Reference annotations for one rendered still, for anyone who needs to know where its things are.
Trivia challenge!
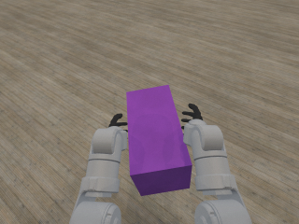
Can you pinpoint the carton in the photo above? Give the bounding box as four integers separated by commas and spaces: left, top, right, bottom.
126, 85, 192, 196

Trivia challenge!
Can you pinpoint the robot left hand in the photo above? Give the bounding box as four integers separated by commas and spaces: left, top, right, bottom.
108, 113, 128, 139

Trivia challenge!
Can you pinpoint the robot left upper arm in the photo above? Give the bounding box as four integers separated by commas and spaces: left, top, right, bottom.
70, 201, 121, 224

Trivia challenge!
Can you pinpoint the robot right forearm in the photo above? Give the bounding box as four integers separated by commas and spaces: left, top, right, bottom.
183, 119, 252, 224

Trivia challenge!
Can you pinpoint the robot right upper arm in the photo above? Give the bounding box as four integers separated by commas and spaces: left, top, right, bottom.
194, 199, 252, 224

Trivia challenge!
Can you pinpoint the robot right hand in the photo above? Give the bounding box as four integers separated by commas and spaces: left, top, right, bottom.
181, 103, 203, 130

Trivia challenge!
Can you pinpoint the robot left forearm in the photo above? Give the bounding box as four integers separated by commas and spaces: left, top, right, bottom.
69, 126, 127, 224

